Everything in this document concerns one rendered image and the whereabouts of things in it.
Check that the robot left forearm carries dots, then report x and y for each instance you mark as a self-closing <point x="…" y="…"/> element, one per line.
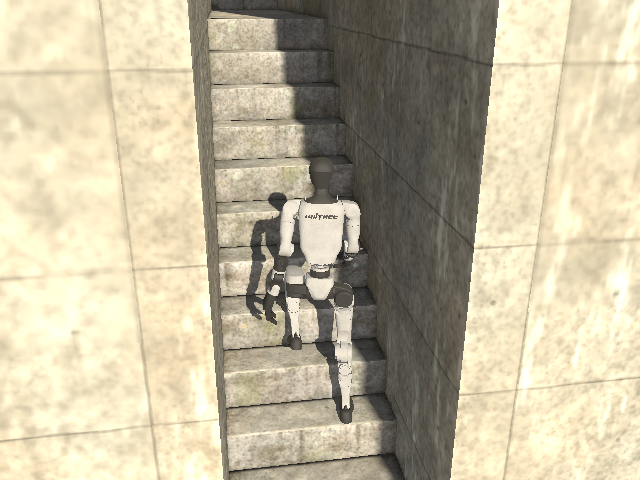
<point x="278" y="273"/>

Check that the left robot hand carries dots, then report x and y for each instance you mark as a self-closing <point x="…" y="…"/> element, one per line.
<point x="268" y="302"/>

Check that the robot left upper arm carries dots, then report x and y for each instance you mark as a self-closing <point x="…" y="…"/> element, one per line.
<point x="289" y="211"/>

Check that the right robot hand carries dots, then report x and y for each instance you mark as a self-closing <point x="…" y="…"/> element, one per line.
<point x="343" y="264"/>

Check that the robot left thigh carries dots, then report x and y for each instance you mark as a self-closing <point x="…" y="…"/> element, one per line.
<point x="295" y="281"/>

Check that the robot right forearm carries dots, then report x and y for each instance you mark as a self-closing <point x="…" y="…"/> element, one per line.
<point x="350" y="256"/>

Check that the left robot foot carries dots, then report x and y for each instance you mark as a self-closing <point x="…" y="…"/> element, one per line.
<point x="295" y="343"/>

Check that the robot right upper arm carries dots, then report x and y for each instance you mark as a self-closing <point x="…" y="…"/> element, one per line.
<point x="352" y="211"/>

